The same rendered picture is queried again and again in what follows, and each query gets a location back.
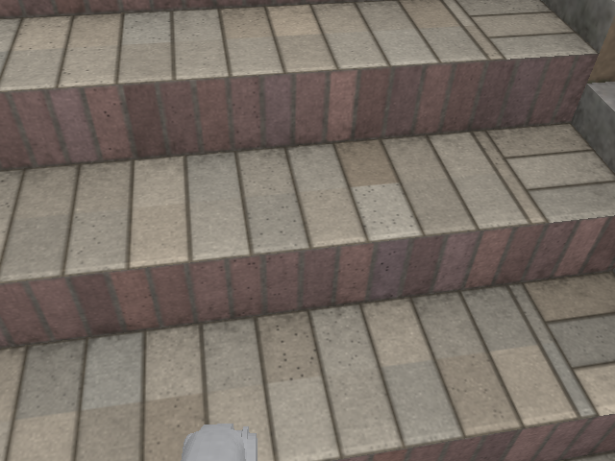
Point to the left robot shin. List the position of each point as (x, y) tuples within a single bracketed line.
[(185, 440)]

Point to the robot left thigh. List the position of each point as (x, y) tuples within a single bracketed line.
[(221, 443)]

